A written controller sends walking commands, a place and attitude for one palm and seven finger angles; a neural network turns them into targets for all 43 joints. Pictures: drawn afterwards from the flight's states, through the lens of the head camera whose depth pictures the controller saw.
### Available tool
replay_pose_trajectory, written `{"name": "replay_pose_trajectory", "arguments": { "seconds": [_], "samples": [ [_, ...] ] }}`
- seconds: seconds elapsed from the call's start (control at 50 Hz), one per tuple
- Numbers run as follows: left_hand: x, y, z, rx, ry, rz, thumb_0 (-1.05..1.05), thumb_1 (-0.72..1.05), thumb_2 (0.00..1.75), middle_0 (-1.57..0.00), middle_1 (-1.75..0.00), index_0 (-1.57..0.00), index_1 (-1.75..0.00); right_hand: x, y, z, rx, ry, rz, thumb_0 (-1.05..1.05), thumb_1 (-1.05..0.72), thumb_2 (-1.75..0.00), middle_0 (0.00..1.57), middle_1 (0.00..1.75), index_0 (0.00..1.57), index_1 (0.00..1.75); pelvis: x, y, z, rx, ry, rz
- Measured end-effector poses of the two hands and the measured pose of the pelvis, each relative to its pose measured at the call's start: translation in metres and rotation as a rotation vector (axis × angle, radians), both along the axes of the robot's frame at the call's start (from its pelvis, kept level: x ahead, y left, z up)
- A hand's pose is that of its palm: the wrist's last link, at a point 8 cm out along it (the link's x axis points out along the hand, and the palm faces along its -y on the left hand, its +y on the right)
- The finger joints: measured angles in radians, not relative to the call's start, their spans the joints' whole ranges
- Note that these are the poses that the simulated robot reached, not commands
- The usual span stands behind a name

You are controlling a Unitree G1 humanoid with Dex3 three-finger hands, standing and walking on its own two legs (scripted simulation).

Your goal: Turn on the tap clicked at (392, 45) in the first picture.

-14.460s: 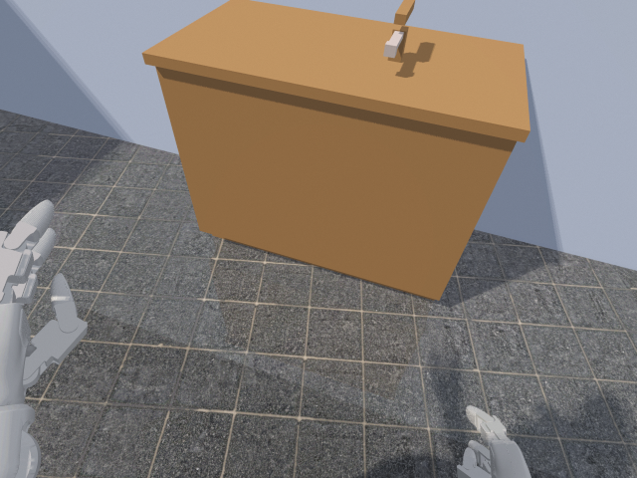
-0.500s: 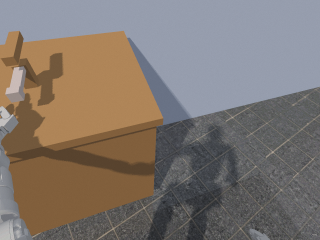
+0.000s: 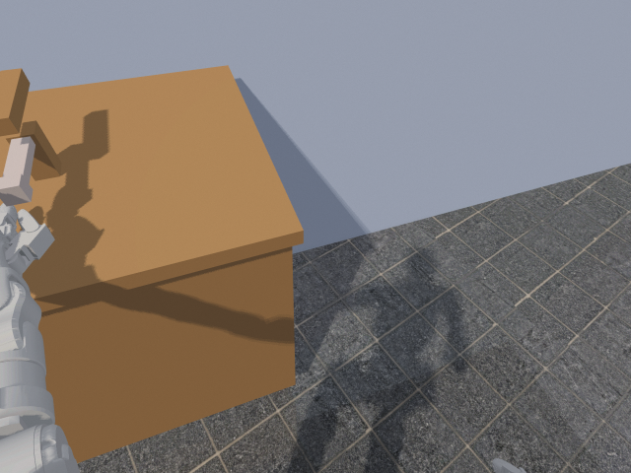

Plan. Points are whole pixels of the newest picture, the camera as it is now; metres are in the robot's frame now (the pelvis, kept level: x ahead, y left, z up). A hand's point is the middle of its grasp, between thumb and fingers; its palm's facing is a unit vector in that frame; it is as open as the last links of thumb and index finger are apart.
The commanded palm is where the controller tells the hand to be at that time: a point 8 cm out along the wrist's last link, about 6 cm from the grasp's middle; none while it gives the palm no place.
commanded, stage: push the lever round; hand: left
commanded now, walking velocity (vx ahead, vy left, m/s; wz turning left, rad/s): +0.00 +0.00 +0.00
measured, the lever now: (14, 190) +0.42 +0.41 +0.13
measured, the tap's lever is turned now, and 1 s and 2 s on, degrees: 0 16 45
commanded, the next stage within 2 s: none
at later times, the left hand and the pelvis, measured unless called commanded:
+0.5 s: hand (70, 226) +0.38 +0.33 +0.11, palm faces +0.65 -0.76 -0.06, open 7.9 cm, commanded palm +0.33 +0.35 +0.11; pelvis +0.00 -0.01 +0.00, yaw +1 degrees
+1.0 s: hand (93, 216) +0.40 +0.31 +0.11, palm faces +0.72 -0.69 -0.06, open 7.9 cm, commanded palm +0.35 +0.32 +0.11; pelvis +0.01 +0.00 +0.00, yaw +1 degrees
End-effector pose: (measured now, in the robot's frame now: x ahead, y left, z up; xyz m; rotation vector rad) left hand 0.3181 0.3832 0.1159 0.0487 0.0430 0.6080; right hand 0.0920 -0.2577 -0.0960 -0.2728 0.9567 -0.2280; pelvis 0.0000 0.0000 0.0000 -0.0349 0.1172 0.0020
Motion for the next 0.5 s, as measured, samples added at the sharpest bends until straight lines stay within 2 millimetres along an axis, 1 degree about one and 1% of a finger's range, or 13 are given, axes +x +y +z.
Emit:
{"name": "replay_pose_trajectory", "arguments": {
  "seconds": [0.12,0.22,0.36,0.5],
  "samples": [
    [-0.002,-0.004,-0.001,0.004,-0.007,0.012,0.02,0.9,0.9,-0.15,-0.15,-0.16,-0.15,-0.008,-0.007,-0.002,-0.002,0.022,-0.014,0.01,-0.9,-0.9,0.2,0.3,0.2,0.3,-0.001,-0.004,0.0,0.002,-0.001,-0.003],
    [-0.003,-0.009,-0.001,0.005,-0.011,0.032,0.02,0.9,0.9,-0.15,-0.15,-0.15,-0.14,-0.009,-0.01,-0.003,-0.006,0.026,-0.014,0.01,-0.9,-0.9,0.2,0.3,0.2,0.3,-0.001,-0.006,-0.001,0.002,-0.002,0.001],
    [0.0,-0.023,-0.001,0.005,-0.018,0.059,0.02,0.9,0.9,-0.15,-0.15,-0.13,-0.13,0.001,-0.007,-0.004,-0.001,0.01,0.005,0.01,-0.9,-0.9,0.2,0.3,0.2,0.3,-0.002,-0.006,0.0,0.003,-0.004,0.008],
    [0.009,-0.028,-0.002,0.0,0.0,0.096,0.02,0.9,0.9,-0.15,-0.15,-0.13,-0.13,0.012,-0.002,-0.002,0.006,-0.009,0.025,0.01,-0.9,-0.9,0.2,0.3,0.2,0.3,-0.001,-0.007,0.0,0.004,0.001,0.012]
  ]
}}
